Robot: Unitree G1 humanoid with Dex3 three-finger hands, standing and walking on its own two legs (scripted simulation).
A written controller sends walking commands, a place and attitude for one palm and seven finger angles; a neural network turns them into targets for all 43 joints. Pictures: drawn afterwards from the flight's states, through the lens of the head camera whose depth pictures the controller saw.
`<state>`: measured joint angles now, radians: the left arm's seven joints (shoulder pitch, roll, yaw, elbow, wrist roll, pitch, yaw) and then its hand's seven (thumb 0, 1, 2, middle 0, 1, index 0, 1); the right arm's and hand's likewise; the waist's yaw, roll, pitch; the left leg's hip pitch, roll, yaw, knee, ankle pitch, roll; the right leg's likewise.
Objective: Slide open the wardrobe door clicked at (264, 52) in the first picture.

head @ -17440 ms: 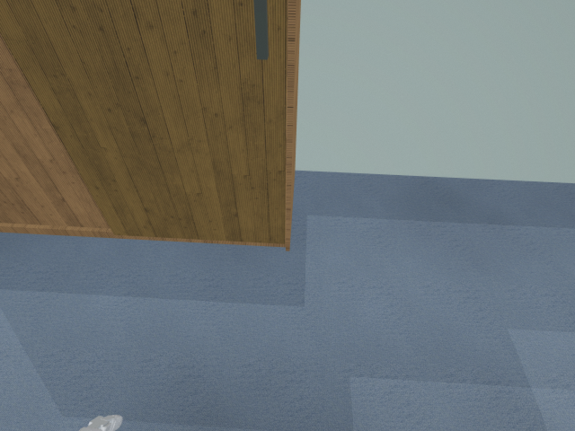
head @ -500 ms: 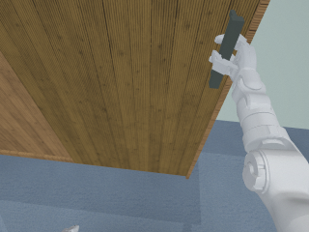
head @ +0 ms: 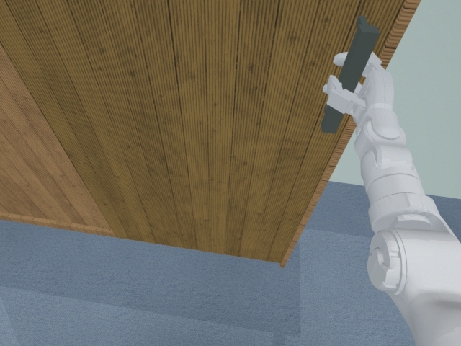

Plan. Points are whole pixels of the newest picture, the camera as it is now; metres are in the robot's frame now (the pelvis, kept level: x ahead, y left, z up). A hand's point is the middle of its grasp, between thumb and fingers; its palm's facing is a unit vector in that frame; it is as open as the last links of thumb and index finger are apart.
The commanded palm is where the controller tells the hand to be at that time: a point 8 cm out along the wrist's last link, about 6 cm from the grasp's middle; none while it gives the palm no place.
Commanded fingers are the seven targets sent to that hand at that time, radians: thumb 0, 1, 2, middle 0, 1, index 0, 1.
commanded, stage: grip the handle and tug to test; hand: right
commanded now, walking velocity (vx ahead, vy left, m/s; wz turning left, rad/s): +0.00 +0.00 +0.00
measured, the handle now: (343, 78) +0.54 -0.12 +0.21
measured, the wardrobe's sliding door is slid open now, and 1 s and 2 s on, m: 0.00 0.03 0.14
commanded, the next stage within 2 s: tug the door sideways, standing still in 0.14 s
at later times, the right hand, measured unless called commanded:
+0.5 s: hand (335, 92) +0.49 -0.09 +0.21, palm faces +0.04 +1.00 +0.00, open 6.0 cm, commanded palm +0.47 -0.12 +0.21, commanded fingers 0.00 -0.90 -0.90 0.45 1.40 0.45 1.40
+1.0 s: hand (317, 91) +0.49 -0.06 +0.21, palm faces +0.05 +1.00 -0.04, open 6.2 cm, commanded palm +0.46 -0.06 +0.21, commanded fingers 0.00 -0.90 -0.90 0.45 1.40 0.45 1.40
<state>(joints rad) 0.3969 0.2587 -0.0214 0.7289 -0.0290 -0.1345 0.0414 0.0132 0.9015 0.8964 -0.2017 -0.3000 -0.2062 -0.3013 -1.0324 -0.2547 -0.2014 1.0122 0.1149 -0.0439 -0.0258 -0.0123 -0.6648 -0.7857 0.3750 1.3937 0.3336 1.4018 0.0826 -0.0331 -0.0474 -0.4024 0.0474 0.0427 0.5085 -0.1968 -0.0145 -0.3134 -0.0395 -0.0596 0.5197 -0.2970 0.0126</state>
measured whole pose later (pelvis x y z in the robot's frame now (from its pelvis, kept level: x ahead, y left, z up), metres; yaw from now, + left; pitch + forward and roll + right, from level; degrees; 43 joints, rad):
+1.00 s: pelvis +0.01 +0.00 +0.00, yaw -3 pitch +5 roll +0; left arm 0.38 0.22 -0.02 0.81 -0.01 -0.15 0.02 0.01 0.90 0.90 -0.20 -0.30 -0.21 -0.30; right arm -1.06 -0.09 -0.03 0.92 0.14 0.06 -0.19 -0.02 -0.71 -0.80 0.31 1.40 0.24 1.40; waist 0.02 -0.04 -0.05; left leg -0.37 0.07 0.09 0.53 -0.24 -0.02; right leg -0.30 -0.02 -0.01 0.53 -0.32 0.01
